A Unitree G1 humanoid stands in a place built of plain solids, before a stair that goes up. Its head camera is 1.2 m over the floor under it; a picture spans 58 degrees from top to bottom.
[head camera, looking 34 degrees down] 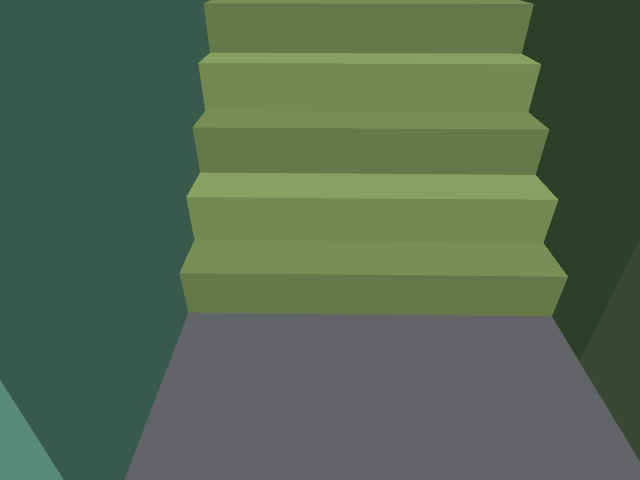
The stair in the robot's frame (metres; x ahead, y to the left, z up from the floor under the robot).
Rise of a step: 0.20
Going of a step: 0.22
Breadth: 1.43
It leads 1 degrees to the right of straight ahead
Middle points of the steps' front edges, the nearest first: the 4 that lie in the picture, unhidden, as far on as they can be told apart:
1.25 -0.19 0.20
1.47 -0.20 0.40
1.69 -0.20 0.60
1.91 -0.20 0.80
